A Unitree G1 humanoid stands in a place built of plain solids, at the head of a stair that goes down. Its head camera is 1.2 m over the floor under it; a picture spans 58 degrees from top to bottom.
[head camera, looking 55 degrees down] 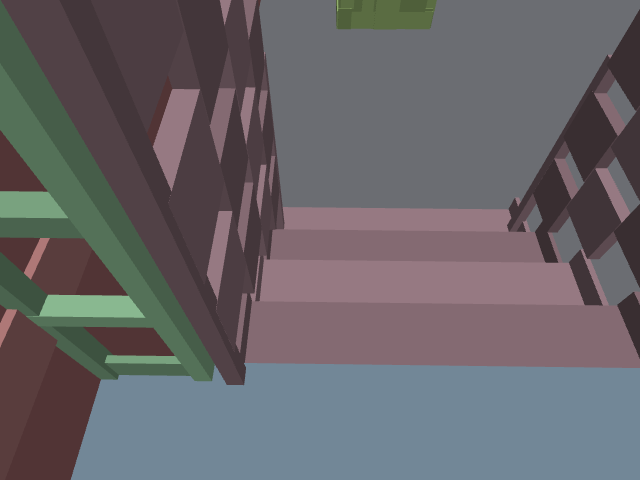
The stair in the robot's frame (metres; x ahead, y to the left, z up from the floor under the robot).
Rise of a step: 0.17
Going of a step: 0.28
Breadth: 1.32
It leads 1 degrees to the right of straight ahead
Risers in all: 5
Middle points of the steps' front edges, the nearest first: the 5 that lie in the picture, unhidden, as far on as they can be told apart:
0.41 -0.39 0.00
0.69 -0.40 -0.17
0.97 -0.40 -0.33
1.25 -0.41 -0.50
1.53 -0.41 -0.67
